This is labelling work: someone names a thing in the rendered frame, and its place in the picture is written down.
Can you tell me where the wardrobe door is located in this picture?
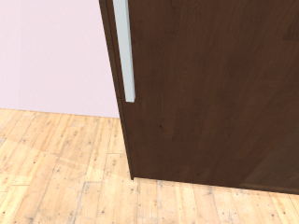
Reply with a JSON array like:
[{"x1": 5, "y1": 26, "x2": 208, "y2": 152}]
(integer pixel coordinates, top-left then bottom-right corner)
[
  {"x1": 107, "y1": 0, "x2": 299, "y2": 189},
  {"x1": 242, "y1": 121, "x2": 299, "y2": 189}
]

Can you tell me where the handle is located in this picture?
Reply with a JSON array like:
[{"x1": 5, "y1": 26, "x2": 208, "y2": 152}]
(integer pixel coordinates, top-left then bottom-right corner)
[{"x1": 113, "y1": 0, "x2": 135, "y2": 103}]

